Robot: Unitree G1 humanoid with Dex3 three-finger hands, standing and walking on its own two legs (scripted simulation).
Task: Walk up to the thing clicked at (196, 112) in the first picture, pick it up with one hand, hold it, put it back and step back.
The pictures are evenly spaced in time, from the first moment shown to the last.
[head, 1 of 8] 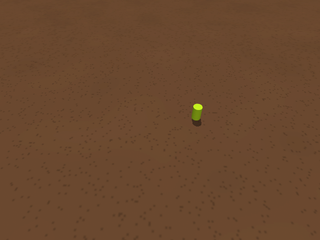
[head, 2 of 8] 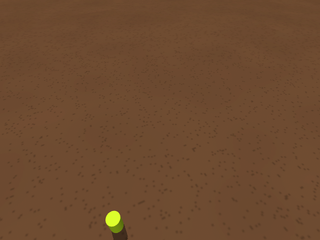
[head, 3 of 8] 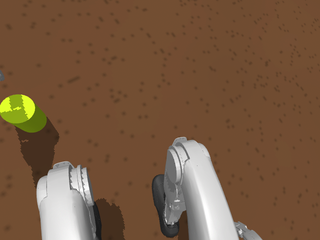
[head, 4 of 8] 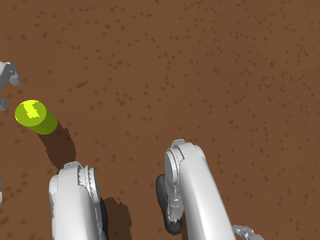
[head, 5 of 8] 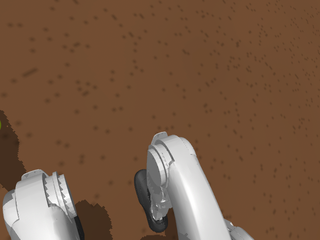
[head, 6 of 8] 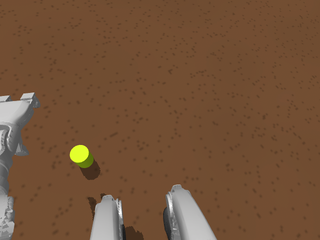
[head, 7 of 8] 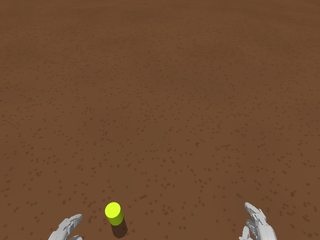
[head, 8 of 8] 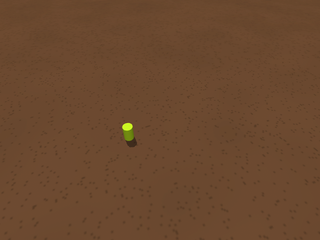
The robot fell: no
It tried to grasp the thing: yes
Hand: left
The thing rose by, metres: 0.01
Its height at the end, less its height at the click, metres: +0.00
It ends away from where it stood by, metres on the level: 0.02
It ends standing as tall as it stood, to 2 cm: yes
